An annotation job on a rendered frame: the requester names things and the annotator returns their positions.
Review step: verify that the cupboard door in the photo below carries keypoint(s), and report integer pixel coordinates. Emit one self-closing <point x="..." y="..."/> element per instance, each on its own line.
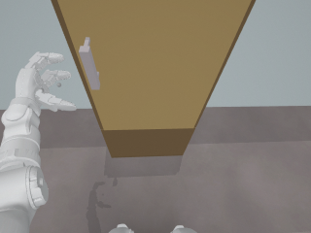
<point x="157" y="59"/>

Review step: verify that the robot left upper arm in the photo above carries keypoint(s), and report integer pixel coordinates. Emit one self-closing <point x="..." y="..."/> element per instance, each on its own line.
<point x="22" y="191"/>

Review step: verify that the robot left shin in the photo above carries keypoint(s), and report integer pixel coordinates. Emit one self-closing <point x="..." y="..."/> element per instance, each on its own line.
<point x="122" y="225"/>

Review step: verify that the handle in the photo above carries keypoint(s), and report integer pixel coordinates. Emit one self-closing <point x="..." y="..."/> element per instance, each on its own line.
<point x="89" y="65"/>

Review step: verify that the robot right shin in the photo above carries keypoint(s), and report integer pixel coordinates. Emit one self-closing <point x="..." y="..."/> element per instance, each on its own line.
<point x="178" y="226"/>

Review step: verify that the robot shin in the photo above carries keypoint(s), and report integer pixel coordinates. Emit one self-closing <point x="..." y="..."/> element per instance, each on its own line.
<point x="122" y="225"/>
<point x="178" y="226"/>

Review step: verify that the left robot forearm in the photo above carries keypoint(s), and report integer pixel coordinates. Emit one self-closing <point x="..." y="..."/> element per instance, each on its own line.
<point x="20" y="145"/>

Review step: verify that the robot left hand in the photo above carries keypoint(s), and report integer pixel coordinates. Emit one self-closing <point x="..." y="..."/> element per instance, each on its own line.
<point x="29" y="82"/>

